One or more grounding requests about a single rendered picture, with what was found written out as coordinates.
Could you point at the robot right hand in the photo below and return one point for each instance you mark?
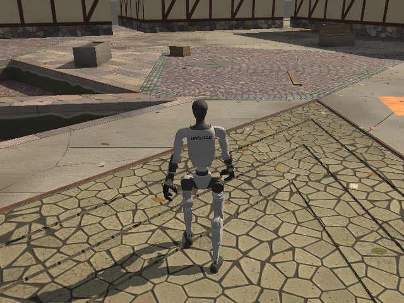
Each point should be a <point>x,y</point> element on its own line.
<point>225,171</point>

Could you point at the robot left foot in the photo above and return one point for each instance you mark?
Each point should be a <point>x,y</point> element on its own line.
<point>189,240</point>

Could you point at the robot right upper arm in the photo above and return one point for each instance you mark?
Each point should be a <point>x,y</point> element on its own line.
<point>223,141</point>

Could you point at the robot right forearm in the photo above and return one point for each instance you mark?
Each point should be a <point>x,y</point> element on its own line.
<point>229,163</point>

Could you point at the right robot shin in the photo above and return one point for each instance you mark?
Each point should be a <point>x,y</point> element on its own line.
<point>216,238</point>

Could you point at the robot left forearm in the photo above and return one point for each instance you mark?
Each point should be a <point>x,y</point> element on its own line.
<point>171,172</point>

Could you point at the robot left upper arm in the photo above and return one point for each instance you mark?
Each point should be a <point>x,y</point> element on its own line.
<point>178,143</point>

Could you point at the robot left hand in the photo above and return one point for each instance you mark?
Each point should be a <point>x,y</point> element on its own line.
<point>166,191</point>

